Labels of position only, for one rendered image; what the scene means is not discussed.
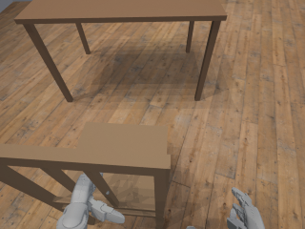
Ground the robot left forearm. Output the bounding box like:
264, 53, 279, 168
56, 202, 90, 229

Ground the chair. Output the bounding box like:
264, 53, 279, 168
0, 121, 171, 229

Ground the right robot hand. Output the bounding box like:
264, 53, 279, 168
227, 187, 265, 229

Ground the table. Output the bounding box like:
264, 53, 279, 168
13, 0, 228, 103

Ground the left robot hand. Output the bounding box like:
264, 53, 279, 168
70, 172, 125, 224

